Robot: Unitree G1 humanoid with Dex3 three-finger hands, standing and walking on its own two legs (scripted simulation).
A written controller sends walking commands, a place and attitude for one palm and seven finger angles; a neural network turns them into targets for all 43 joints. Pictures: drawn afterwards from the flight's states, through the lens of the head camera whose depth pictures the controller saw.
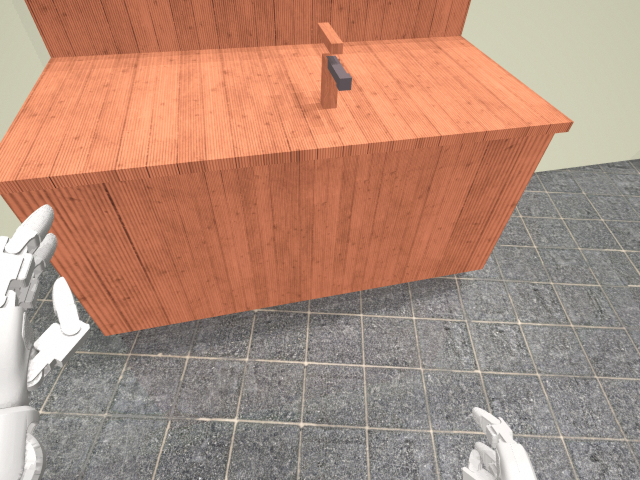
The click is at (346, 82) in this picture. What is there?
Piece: tap's lever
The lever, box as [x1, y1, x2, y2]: [336, 73, 351, 90]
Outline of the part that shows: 348,73 337,74 336,86 339,90 350,89 351,77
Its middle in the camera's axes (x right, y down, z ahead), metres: +0.05 -0.35 +0.87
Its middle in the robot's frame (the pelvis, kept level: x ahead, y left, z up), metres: +0.90 +0.01 +0.09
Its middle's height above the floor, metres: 0.87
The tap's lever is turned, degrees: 0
